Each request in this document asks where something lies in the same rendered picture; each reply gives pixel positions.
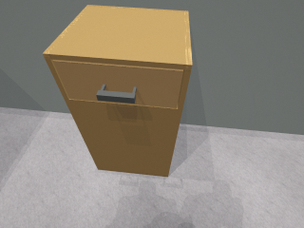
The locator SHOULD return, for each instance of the cabinet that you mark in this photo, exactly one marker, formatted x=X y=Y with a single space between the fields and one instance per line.
x=128 y=138

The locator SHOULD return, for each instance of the handle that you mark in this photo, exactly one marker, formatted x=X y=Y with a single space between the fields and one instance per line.
x=116 y=96

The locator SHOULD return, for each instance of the drawer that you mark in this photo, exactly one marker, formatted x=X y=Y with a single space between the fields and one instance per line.
x=156 y=86

